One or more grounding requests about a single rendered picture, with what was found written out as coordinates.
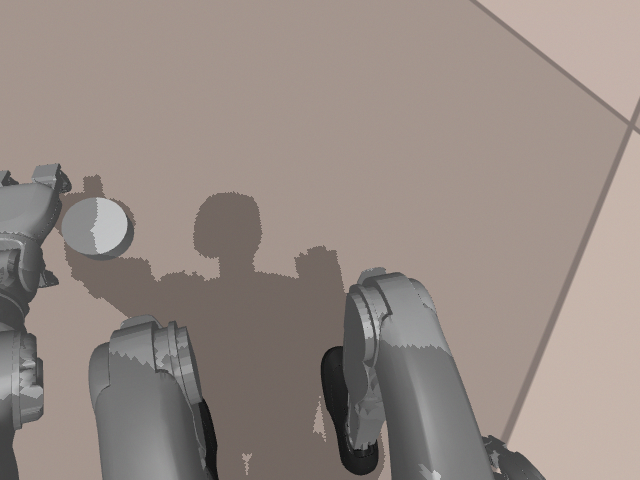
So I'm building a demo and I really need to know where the left robot foot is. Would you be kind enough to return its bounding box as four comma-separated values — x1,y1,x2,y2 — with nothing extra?
198,397,219,480

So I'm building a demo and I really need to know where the tin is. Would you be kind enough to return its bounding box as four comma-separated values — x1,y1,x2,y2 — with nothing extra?
61,197,134,261

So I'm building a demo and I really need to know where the left robot arm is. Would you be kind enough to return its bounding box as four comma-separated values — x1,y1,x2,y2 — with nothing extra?
0,233,44,480

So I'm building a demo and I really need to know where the right robot hand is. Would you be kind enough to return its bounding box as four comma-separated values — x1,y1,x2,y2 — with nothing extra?
482,435,546,480

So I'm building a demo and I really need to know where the right robot foot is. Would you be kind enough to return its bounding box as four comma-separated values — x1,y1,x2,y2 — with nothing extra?
321,346,379,475

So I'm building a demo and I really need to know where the left robot hand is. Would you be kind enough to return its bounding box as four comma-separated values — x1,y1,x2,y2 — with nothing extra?
0,163,72,288

